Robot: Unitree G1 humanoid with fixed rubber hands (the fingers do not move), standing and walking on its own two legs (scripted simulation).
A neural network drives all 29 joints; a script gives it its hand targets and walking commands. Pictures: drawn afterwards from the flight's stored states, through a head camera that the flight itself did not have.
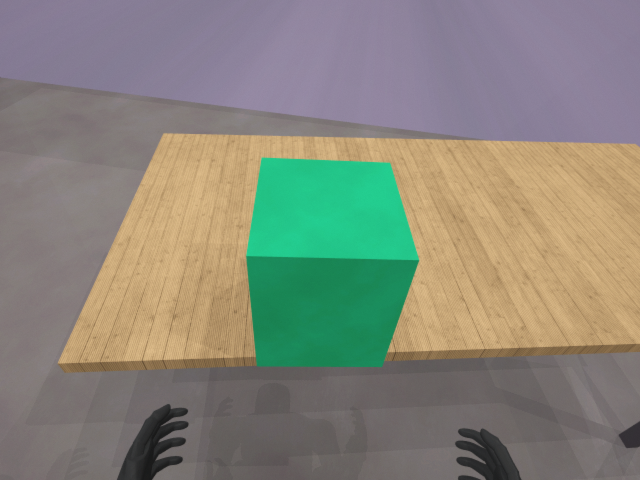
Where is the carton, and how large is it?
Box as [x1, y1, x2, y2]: [246, 158, 418, 366]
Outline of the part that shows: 261,158 246,254 257,365 381,366 418,262 418,257 390,164 384,162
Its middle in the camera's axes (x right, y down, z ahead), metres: +0.00 +0.04 +0.60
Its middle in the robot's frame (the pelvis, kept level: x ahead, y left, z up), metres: +0.44 +0.03 +0.03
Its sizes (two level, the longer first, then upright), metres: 0.210 0.200 0.250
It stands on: a table, 0.69 m high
